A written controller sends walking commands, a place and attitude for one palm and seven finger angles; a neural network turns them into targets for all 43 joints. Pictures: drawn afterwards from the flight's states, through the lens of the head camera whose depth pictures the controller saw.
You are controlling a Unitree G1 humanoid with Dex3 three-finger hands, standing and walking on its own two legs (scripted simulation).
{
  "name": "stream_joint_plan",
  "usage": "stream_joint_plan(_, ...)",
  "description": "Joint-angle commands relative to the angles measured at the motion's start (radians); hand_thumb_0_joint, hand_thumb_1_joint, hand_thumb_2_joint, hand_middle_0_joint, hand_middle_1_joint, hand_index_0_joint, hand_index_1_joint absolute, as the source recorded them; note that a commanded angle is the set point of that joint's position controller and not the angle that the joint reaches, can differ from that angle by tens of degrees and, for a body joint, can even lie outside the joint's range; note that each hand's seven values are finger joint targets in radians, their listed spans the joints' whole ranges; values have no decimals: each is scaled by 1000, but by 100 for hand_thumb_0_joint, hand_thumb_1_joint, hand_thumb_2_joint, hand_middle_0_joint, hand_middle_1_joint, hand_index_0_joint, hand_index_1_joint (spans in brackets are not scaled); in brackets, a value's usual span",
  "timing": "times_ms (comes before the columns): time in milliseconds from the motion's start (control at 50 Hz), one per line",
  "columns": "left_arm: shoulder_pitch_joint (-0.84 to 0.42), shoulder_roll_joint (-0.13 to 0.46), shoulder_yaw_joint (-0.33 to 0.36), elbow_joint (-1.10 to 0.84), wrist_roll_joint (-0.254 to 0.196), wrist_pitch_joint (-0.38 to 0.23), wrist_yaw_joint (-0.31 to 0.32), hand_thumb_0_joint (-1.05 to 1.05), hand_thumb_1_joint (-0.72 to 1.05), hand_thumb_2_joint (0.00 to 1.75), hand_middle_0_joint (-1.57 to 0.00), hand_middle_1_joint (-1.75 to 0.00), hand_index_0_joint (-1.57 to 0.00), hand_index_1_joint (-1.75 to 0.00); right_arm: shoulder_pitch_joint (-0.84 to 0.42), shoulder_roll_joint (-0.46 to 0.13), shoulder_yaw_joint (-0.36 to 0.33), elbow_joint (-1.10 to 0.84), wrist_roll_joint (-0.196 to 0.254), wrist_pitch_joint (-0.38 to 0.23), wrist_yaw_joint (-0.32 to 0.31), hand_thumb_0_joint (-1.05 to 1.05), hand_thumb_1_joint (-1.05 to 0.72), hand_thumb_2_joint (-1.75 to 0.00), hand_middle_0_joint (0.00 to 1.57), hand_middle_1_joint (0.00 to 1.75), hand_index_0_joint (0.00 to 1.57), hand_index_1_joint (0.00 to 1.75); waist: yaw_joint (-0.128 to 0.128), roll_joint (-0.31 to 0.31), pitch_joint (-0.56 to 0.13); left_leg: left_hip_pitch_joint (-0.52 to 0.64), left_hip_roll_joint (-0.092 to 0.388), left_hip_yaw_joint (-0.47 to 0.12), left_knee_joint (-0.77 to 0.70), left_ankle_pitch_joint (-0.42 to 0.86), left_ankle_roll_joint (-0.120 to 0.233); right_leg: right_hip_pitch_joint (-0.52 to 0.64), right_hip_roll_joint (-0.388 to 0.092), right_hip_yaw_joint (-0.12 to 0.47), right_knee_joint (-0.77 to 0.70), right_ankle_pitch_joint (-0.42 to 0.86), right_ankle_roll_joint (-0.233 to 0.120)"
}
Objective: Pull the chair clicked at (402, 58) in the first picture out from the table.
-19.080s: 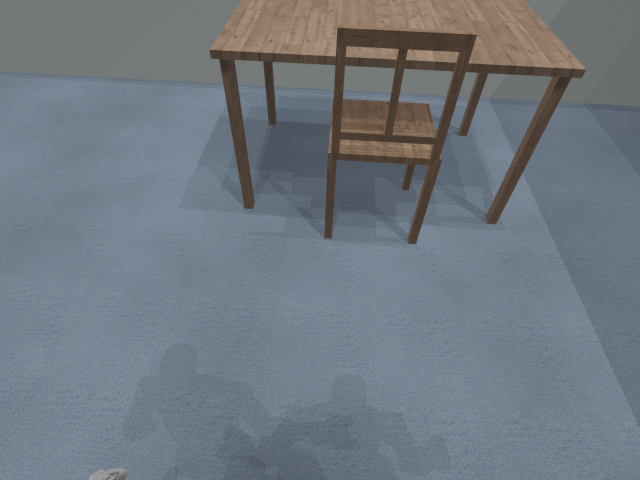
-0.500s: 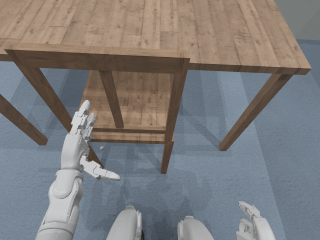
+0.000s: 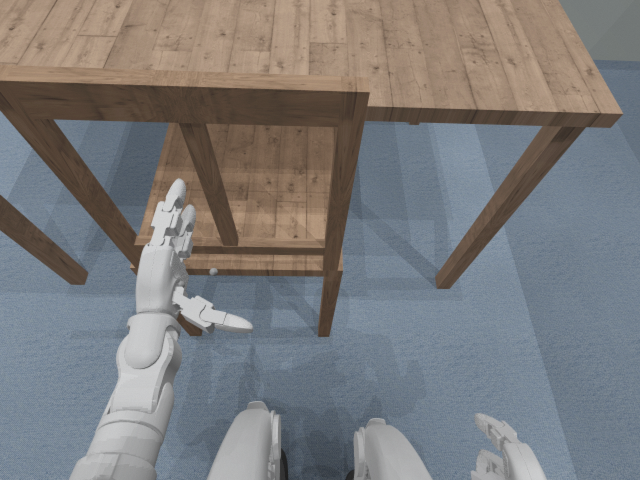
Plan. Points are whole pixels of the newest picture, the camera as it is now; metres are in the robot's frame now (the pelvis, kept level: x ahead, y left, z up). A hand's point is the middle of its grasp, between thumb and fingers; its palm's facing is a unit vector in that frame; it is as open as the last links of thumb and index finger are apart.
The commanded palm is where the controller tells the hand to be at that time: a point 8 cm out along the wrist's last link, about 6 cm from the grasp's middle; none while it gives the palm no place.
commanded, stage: aim the fingers beside a spindle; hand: left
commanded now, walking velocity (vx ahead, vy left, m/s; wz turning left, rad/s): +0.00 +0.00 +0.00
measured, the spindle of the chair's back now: (215, 192) +0.48 +0.16 +0.01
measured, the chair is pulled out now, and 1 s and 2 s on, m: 0.00 0.00 0.00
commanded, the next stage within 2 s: push the fingers through the gap in 0.44 s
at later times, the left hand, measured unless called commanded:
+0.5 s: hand (211, 275) +0.35 +0.14 +0.03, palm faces +0.00 -1.00 -0.02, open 16.9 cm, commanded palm +0.33 +0.19 +0.03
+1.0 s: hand (214, 246) +0.39 +0.14 +0.03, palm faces +0.01 -1.00 -0.02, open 16.9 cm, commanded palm +0.37 +0.19 +0.03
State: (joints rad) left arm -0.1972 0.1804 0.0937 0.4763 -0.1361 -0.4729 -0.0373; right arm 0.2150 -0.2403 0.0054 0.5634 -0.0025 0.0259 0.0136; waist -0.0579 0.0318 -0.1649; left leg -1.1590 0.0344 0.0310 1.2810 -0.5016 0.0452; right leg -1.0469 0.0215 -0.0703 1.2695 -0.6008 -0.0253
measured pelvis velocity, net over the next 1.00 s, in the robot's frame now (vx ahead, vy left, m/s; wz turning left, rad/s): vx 0.00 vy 0.01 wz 0.00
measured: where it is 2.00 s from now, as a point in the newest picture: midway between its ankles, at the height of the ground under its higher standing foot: outside the picture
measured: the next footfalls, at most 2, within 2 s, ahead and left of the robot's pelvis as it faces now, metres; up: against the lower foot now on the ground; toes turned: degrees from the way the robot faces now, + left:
none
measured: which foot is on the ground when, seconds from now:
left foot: down 0.00-1.00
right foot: down 0.00-1.00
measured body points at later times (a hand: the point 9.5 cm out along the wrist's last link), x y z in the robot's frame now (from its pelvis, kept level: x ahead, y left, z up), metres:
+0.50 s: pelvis +0.00 +0.00 +0.00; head +0.10 +0.01 +0.44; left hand +0.35 +0.19 +0.03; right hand +0.15 -0.25 -0.11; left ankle +0.05 +0.09 -0.62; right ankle +0.00 -0.11 -0.62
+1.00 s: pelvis +0.00 +0.01 +0.00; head +0.11 +0.02 +0.43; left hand +0.39 +0.20 +0.03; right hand +0.12 -0.25 -0.11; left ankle +0.05 +0.09 -0.62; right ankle +0.00 -0.11 -0.62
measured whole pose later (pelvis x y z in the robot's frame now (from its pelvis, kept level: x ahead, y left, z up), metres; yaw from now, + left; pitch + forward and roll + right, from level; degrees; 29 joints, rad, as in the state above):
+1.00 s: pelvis +0.00 +0.01 +0.00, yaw +0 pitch +22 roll -3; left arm -0.35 0.20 0.12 0.60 -0.13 -0.47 -0.03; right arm 0.23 -0.25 0.01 0.58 0.00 0.03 0.01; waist -0.07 0.04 -0.17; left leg -1.18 0.03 0.03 1.28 -0.49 0.05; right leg -1.06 0.02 -0.07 1.26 -0.59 -0.02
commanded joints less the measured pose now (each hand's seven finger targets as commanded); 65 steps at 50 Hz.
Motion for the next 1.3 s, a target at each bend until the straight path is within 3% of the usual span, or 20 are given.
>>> stream_joint_plan(0,-166,115,35,-228,-21,-77,-16,0,-50,30,-6,-8,-6,-8,24,-149,-58,-122,7,-34,-7,0,-90,-90,20,30,20,30,-9,-20,-400,379,-12,-79,-155,264,-13,136,5,50,-202,310,1)
stream_joint_plan(80,-171,86,1,-222,-26,-69,-31,0,-50,30,-6,-8,-6,-8,22,-151,-59,-117,13,-36,-11,0,-90,-90,20,30,20,30,-19,-25,-360,363,-12,-82,-160,222,-13,112,2,45,-211,268,2)
stream_joint_plan(120,-191,72,-24,-238,-20,-74,-30,0,-50,30,-6,-8,-6,-8,21,-151,-61,-114,13,-41,-11,0,-90,-90,20,30,20,30,-25,13,-355,389,-10,-88,-160,221,-13,77,1,41,-212,252,-1)
stream_joint_plan(180,-219,91,-1,-210,-19,-77,-17,0,-50,30,-6,-8,-6,-8,19,-153,-58,-109,10,-42,-14,0,-90,-90,20,30,20,30,-27,-26,-332,348,-15,-88,-157,176,-12,78,1,44,-216,212,1)
stream_joint_plan(220,-255,133,38,-209,-10,-89,-6,0,-50,30,-6,-8,-6,-8,15,-155,-57,-104,7,-43,-17,0,-90,-90,20,30,20,30,-20,-2,-341,345,-16,-86,-151,169,-12,67,0,48,-210,204,-1)
stream_joint_plan(280,-251,111,21,-237,-6,-97,0,0,-50,30,-6,-8,-6,-8,15,-151,-58,-112,4,-46,-13,0,-90,-90,20,30,20,30,-10,31,-396,404,-14,-93,-156,221,-18,72,0,40,-196,238,-5)
stream_joint_plan(320,-193,134,51,-224,-10,-85,1,0,-50,30,-6,-8,-6,-8,19,-153,-59,-116,3,-42,-11,0,-90,-90,20,30,20,30,3,19,-415,403,-13,-87,-156,255,-17,105,1,43,-196,277,-4)
stream_joint_plan(440,-190,67,-23,-214,-13,-58,-17,0,-50,30,-6,-8,-6,-8,16,-151,-57,-122,10,-33,-5,0,-90,-90,20,30,20,30,-22,-4,-359,391,-10,-92,-162,243,-15,82,2,34,-203,272,-2)
stream_joint_plan(520,-168,98,14,-232,-20,-70,-14,0,-50,30,-6,-8,-6,-8,12,-150,-57,-126,8,-35,-8,0,-90,-90,20,30,20,30,-9,-19,-368,371,-14,-86,-158,228,-13,105,2,43,-207,263,-1)
stream_joint_plan(640,-318,106,5,-226,-1,-99,-3,0,-50,30,-6,-8,-6,-8,21,-153,-56,-94,1,-46,-13,0,-90,-90,20,30,20,30,-32,45,-374,403,-10,-102,-144,221,-19,32,2,36,-188,233,-5)
stream_joint_plan(700,-339,111,13,-165,-5,-80,-7,0,-50,30,-6,-8,-6,-8,29,-159,-56,-87,2,-44,-14,0,-90,-90,20,30,20,30,-38,17,-375,390,-11,-104,-145,207,-17,32,5,35,-195,221,-4)
stream_joint_plan(780,-354,111,24,-138,-4,-60,-8,0,-50,30,-6,-8,-6,-8,39,-161,-59,-88,3,-39,-14,0,-90,-90,20,30,20,30,-26,41,-419,426,-10,-106,-152,246,-23,41,3,30,-191,250,-6)
stream_joint_plan(840,-368,119,41,-99,-6,-51,-3,0,-50,30,-6,-8,-6,-8,47,-158,-57,-86,3,-32,-11,0,-90,-90,20,30,20,30,-34,5,-412,402,-12,-98,-147,263,-19,67,6,35,-196,278,-2)
stream_joint_plan(900,-398,162,83,-73,-2,-60,6,0,-50,30,-6,-8,-6,-8,56,-161,-56,-81,2,-28,-10,0,-90,-90,20,30,20,30,-29,5,-401,377,-13,-95,-147,250,-18,71,9,37,-193,267,-3)
stream_joint_plan(940,-432,120,44,-75,4,-70,6,0,-50,30,-6,-8,-6,-8,63,-155,-56,-81,0,-27,-5,0,-90,-90,20,30,20,30,-39,20,-415,404,-12,-98,-149,263,-21,57,8,33,-190,274,-3)
stream_joint_plan(980,-443,136,60,-71,7,-80,13,0,-50,30,-6,-8,-6,-8,70,-159,-60,-75,-1,-26,-3,0,-90,-90,20,30,20,30,-34,49,-426,431,-9,-102,-153,275,-26,44,8,30,-189,273,-6)
stream_joint_plan(1060,-523,133,59,18,15,-79,13,0,-50,30,-6,-8,-6,-8,84,-165,-60,-57,-2,-19,-2,0,-90,-90,20,30,20,30,-63,12,-375,380,-11,-102,-149,212,-21,16,11,31,-200,227,-1)
stream_joint_plan(1100,-576,171,88,23,22,-90,18,0,-50,30,-6,-8,-6,-8,94,-170,-59,-53,-5,-18,-6,0,-90,-90,20,30,20,30,-61,34,-399,393,-11,-107,-148,225,-21,9,12,32,-189,232,-5)
stream_joint_plan(1140,-594,151,78,22,23,-96,20,0,-50,30,-6,-8,-6,-8,102,-166,-62,-48,-8,-18,-1,0,-90,-90,20,30,20,30,-59,68,-442,441,-9,-109,-147,269,-26,9,11,28,-186,259,-7)
stream_joint_plan(1280,-613,176,111,112,29,-91,22,0,-50,30,-6,-8,-6,-8,127,-168,-63,-39,-10,-1,7,0,-90,-90,20,30,20,30,-64,22,-443,409,-9,-101,-142,284,-22,36,16,31,-188,287,-3)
